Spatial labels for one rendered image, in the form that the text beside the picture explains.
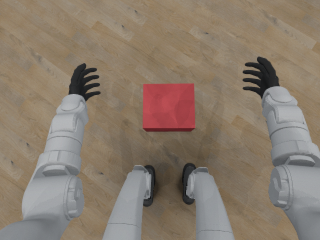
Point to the robot left upper arm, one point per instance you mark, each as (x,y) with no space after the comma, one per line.
(50,203)

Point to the left robot forearm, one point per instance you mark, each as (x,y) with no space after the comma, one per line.
(62,151)

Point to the robot right hand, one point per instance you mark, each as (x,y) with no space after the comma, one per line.
(267,76)

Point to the robot right upper arm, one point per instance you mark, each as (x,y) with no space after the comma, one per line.
(296,190)

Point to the right robot forearm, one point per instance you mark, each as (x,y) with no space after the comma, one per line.
(288,131)

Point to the robot left hand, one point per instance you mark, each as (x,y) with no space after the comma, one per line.
(77,85)

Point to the left robot shin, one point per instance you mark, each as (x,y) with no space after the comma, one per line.
(141,168)

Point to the robot right thigh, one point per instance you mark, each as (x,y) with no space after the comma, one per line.
(212,222)

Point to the carton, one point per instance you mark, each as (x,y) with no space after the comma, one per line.
(168,107)

